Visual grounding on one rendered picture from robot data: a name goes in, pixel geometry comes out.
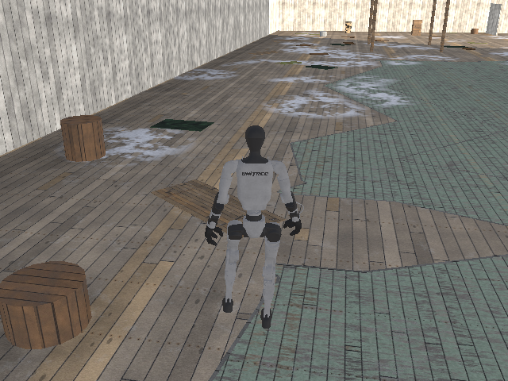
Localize right robot forearm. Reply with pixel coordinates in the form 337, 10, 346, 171
285, 191, 300, 222

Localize left robot forearm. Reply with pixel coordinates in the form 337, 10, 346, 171
207, 192, 224, 229

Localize left robot hand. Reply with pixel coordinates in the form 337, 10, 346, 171
205, 226, 223, 246

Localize right robot hand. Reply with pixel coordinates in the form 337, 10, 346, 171
283, 219, 302, 236

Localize humanoid robot head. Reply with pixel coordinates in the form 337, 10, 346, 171
241, 125, 268, 164

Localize humanoid robot torso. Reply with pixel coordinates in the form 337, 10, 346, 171
236, 156, 273, 238

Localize right robot upper arm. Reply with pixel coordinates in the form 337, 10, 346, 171
271, 160, 293, 204

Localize left robot upper arm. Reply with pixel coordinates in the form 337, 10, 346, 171
217, 160, 238, 205

